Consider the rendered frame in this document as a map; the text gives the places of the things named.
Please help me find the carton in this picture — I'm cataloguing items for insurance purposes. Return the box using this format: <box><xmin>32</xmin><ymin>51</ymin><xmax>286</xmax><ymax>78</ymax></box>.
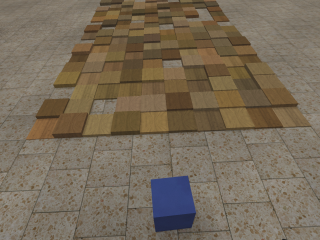
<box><xmin>150</xmin><ymin>175</ymin><xmax>196</xmax><ymax>232</ymax></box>

